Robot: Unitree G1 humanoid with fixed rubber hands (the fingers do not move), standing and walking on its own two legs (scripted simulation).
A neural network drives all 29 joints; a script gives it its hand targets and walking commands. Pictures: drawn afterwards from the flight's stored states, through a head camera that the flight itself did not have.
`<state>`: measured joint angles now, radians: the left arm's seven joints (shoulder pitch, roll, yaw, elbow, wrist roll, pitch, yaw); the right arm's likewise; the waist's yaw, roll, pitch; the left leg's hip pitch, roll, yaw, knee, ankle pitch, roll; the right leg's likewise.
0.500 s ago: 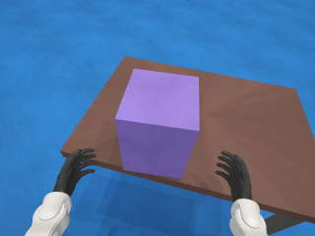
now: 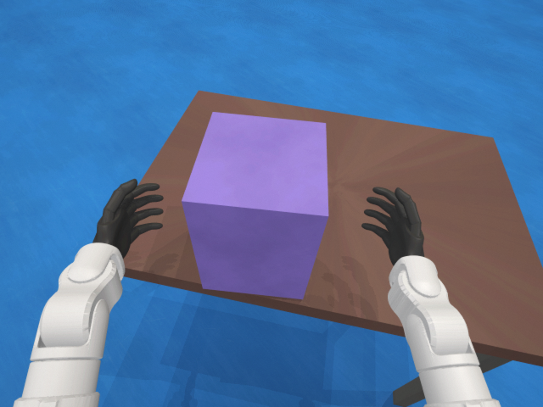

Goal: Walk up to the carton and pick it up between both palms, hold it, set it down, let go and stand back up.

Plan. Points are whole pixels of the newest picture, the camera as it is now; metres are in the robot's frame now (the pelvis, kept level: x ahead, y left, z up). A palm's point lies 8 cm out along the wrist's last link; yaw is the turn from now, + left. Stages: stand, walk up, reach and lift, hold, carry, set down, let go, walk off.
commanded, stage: reach and lift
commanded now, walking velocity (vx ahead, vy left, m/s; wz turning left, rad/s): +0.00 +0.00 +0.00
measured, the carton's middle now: (260, 211) +0.41 +0.02 +0.04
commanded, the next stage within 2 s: none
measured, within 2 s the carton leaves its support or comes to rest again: neither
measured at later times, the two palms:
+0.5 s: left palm (121, 172) +0.38 +0.21 +0.15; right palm (410, 188) +0.37 -0.19 +0.15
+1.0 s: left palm (132, 121) +0.44 +0.20 +0.19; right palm (400, 137) +0.43 -0.17 +0.19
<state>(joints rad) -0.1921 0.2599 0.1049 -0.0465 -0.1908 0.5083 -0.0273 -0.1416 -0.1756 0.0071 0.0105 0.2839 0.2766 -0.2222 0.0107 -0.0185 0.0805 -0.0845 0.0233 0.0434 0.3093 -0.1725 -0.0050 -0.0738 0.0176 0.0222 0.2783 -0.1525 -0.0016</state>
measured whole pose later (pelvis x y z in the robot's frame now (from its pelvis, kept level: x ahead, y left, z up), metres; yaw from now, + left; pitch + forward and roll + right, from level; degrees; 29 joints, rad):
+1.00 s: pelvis +0.00 +0.00 +0.00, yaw +1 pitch +2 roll -1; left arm -0.96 0.35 0.08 0.74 -0.16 0.49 0.02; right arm -0.94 -0.27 0.03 0.82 0.39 0.33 -0.19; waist -0.05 -0.03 -0.03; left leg -0.20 0.03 0.02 0.36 -0.19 -0.01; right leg -0.16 0.03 0.00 0.27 -0.14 0.00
